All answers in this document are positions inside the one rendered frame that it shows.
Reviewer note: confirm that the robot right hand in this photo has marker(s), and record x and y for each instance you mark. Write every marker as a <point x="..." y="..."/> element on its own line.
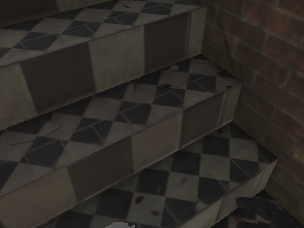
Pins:
<point x="265" y="209"/>

